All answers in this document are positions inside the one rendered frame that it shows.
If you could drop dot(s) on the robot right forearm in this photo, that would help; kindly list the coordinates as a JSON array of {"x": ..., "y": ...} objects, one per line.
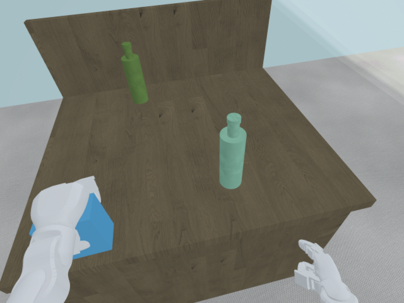
[{"x": 335, "y": 291}]

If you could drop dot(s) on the sponge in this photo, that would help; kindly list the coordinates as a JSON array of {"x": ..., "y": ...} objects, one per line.
[{"x": 95, "y": 227}]

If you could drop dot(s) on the robot left forearm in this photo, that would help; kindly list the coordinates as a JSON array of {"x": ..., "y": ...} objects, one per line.
[{"x": 46, "y": 262}]

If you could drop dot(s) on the robot right hand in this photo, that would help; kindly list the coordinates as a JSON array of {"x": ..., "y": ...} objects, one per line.
[{"x": 310, "y": 276}]

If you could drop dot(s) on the robot left hand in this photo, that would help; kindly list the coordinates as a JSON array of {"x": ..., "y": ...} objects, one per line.
[{"x": 64, "y": 204}]

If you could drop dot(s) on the table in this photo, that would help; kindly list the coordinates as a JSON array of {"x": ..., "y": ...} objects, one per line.
[{"x": 179, "y": 235}]

